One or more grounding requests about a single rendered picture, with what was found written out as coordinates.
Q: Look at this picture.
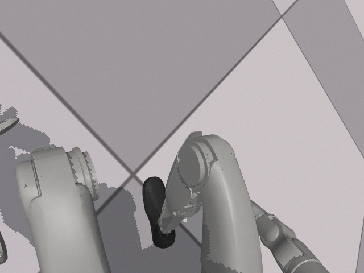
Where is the right robot arm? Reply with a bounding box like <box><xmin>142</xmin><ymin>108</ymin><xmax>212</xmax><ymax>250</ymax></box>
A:
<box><xmin>256</xmin><ymin>214</ymin><xmax>329</xmax><ymax>273</ymax></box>

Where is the left robot hand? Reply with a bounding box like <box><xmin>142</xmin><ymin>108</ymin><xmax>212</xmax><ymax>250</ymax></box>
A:
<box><xmin>0</xmin><ymin>117</ymin><xmax>19</xmax><ymax>135</ymax></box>

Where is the right robot hand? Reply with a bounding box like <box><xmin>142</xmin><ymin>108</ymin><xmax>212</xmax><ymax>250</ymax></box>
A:
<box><xmin>250</xmin><ymin>200</ymin><xmax>268</xmax><ymax>221</ymax></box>

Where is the right robot foot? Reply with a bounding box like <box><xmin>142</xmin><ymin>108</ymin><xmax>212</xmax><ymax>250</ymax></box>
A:
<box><xmin>142</xmin><ymin>176</ymin><xmax>175</xmax><ymax>249</ymax></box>

